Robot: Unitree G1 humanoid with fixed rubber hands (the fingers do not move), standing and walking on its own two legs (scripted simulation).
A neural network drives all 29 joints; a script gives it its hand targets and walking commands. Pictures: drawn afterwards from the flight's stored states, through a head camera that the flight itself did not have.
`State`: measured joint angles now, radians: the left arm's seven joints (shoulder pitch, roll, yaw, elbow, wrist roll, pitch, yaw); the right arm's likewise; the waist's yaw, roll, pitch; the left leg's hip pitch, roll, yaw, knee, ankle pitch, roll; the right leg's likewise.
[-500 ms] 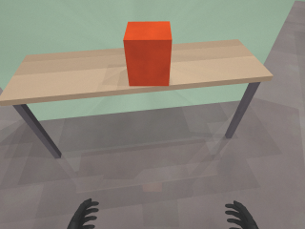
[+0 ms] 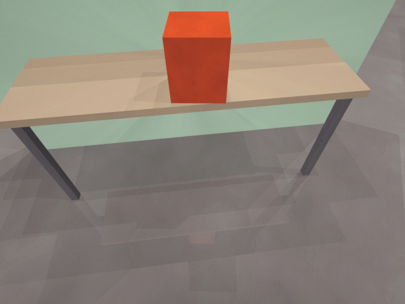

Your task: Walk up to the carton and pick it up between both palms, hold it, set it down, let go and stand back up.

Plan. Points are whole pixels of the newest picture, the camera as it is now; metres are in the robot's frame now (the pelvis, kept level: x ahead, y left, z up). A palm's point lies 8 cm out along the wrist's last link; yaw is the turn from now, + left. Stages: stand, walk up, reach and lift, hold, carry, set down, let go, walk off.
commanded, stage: stand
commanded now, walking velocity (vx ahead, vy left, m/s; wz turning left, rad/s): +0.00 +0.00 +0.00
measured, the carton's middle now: (198, 59) +0.92 +0.05 +0.00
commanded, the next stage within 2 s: walk up in 0.64 s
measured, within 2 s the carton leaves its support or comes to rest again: neither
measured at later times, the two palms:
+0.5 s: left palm out of the picture +0.07 +0.22 -0.13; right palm out of the picture +0.08 -0.22 -0.13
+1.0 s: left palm out of the picture -0.01 +0.25 -0.11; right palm out of the picture +0.04 -0.23 -0.13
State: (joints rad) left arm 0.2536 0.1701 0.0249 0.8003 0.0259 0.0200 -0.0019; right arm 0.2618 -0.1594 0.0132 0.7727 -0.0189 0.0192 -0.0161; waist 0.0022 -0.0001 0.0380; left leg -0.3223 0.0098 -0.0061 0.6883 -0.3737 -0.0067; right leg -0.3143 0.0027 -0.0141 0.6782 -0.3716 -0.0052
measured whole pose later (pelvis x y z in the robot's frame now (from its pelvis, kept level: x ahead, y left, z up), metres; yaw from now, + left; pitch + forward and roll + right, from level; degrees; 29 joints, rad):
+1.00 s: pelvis +0.03 +0.03 +0.02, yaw -2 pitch +0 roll +1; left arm 0.34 0.10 0.06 1.10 0.03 0.01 0.09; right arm 0.26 -0.24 -0.08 1.05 -0.05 0.09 -0.01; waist 0.06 0.05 0.03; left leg -0.41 -0.01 0.05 1.11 -0.44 -0.07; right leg -0.18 -0.06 0.04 0.49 -0.32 0.04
